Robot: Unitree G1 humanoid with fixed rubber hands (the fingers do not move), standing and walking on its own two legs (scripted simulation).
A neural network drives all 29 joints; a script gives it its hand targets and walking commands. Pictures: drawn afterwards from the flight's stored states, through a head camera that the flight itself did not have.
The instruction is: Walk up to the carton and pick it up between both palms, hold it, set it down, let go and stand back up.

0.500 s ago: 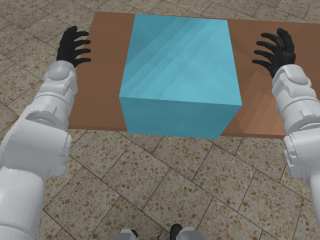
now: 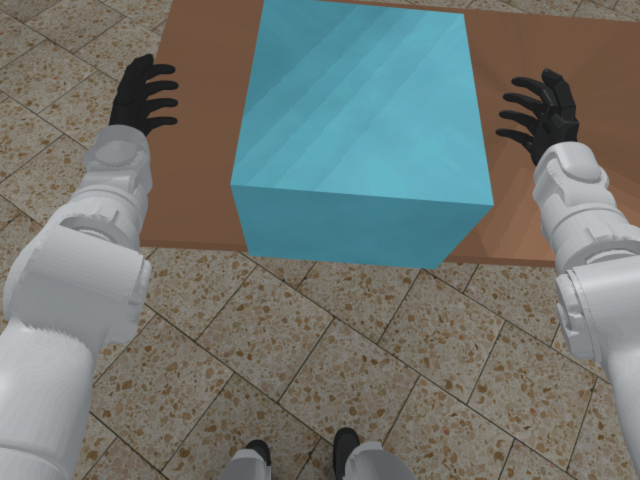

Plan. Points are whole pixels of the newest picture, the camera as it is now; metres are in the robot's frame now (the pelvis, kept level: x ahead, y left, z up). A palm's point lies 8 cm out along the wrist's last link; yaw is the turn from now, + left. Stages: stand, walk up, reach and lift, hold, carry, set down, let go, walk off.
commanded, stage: reach and lift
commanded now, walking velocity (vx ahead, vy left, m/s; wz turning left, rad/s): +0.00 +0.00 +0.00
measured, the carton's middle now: (353, 138) +0.56 -0.05 +0.00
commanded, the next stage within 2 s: none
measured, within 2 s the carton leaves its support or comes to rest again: neither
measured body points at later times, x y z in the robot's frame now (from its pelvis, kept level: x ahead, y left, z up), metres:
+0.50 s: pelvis +0.00 +0.00 -0.02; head +0.15 +0.00 +0.40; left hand +0.53 +0.21 +0.05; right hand +0.51 -0.26 +0.05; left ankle +0.01 +0.13 -0.71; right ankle +0.03 -0.10 -0.71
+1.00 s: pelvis +0.00 +0.00 -0.01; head +0.15 +0.00 +0.41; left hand +0.51 +0.16 +0.03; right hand +0.49 -0.23 +0.05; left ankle +0.01 +0.13 -0.71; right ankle +0.03 -0.10 -0.71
